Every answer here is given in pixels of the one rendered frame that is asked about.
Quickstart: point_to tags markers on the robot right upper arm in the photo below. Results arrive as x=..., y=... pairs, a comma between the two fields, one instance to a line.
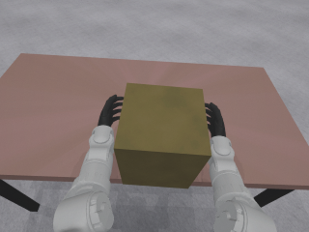
x=235, y=216

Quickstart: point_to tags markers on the left robot forearm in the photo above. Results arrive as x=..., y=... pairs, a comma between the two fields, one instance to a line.
x=97, y=165

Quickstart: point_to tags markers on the robot left upper arm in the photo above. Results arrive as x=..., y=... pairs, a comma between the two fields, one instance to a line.
x=87, y=212

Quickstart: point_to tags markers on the table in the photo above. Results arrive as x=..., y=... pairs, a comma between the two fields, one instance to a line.
x=50, y=104

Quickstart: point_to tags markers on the robot right hand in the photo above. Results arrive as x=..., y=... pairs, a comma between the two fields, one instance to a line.
x=216, y=125

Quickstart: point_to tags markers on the carton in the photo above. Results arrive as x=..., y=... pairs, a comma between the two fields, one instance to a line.
x=162, y=138

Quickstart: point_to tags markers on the right robot forearm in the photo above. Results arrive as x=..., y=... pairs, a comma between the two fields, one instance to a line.
x=226, y=181

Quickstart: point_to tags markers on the robot left hand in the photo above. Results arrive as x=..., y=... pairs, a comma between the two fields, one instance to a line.
x=106, y=116

